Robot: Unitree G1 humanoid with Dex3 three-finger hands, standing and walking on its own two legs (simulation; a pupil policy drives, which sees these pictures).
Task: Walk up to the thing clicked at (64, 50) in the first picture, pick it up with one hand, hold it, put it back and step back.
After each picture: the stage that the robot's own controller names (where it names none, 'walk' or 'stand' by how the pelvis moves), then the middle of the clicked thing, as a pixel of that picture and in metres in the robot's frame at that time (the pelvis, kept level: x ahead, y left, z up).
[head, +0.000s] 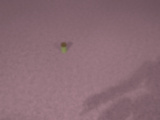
stand; (63, 47) +1.33 +0.19 -0.72
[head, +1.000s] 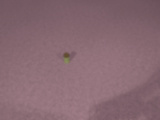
walk; (66, 58) +1.22 +0.25 -0.72
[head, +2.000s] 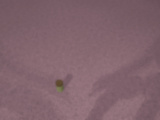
walk; (59, 85) +0.75 +0.23 -0.72
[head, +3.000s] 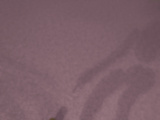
walk; out of the picture +0.42 +0.17 -0.70
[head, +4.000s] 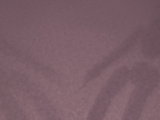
stand; out of the picture +0.32 +0.17 -0.72
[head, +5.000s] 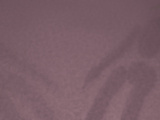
stand; out of the picture +0.31 +0.18 -0.73
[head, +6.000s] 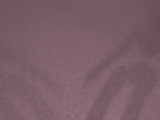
stand; out of the picture +0.31 +0.18 -0.73
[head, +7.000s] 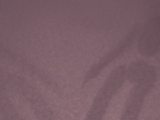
stand; out of the picture +0.30 +0.18 -0.73
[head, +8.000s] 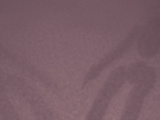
stand; out of the picture +0.30 +0.18 -0.73
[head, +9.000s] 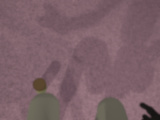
go down; (40, 86) +0.37 +0.19 -0.43
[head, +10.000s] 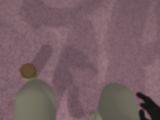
go down; (29, 73) +0.39 +0.21 -0.31
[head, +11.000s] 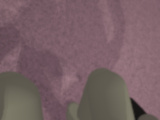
close in; out of the picture +0.37 +0.24 -0.23
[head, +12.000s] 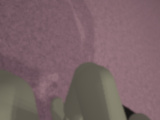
close; out of the picture +0.37 +0.25 -0.22
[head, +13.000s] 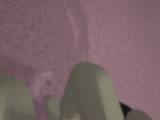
close; out of the picture +0.36 +0.26 -0.22
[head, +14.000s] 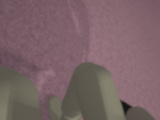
lift; out of the picture +0.35 +0.24 -0.22
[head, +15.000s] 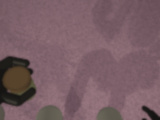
lift; (21, 85) +0.32 +0.19 +0.01
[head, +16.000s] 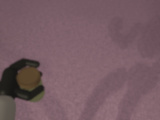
hold; (32, 85) +0.33 +0.17 +0.04
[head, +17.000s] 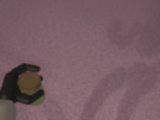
hold; (32, 89) +0.32 +0.17 +0.02
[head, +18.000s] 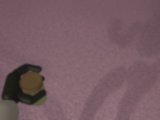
hold; (34, 89) +0.32 +0.16 +0.02
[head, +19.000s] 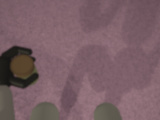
crouch; (26, 71) +0.38 +0.18 -0.06
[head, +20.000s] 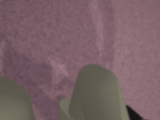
lower; out of the picture +0.39 +0.27 -0.20
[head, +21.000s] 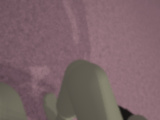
lower; out of the picture +0.40 +0.27 -0.22
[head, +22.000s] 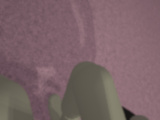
lower; out of the picture +0.39 +0.28 -0.22
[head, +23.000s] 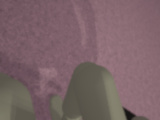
lower; out of the picture +0.39 +0.27 -0.21
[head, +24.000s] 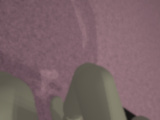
loosen; out of the picture +0.37 +0.25 -0.21
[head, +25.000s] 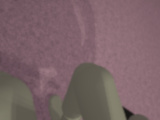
withdraw; out of the picture +0.37 +0.26 -0.23
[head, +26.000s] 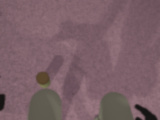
walk; (43, 80) +0.40 +0.19 -0.40
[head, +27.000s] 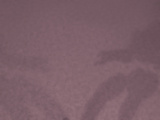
stand; out of the picture +0.33 +0.15 -0.66
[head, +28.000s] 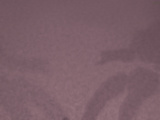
stand; out of the picture +0.34 +0.17 -0.67
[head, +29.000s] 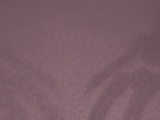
stand; out of the picture +0.35 +0.15 -0.71
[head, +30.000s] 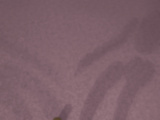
walk; out of the picture +0.38 +0.12 -0.69
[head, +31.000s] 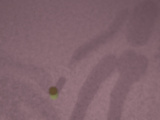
walk; (53, 93) +0.57 +0.18 -0.70
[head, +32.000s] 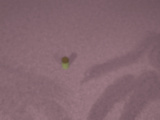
walk; (65, 63) +0.89 +0.15 -0.69
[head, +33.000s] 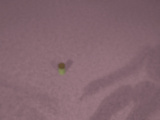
stand; (61, 68) +0.95 +0.18 -0.71
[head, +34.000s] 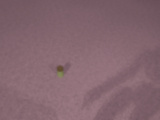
stand; (60, 71) +0.98 +0.19 -0.72
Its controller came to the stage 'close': yes
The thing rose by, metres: 0.72
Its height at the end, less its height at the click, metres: +0.00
